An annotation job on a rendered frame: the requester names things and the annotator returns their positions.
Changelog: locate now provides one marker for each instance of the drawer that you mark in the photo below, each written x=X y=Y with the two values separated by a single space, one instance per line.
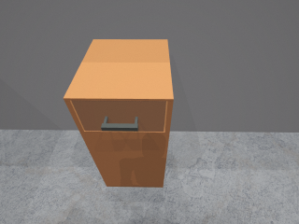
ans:
x=150 y=114

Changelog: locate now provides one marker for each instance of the cabinet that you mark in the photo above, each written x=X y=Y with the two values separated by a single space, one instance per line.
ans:
x=125 y=70

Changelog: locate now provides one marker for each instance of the handle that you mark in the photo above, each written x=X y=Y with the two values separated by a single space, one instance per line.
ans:
x=119 y=127

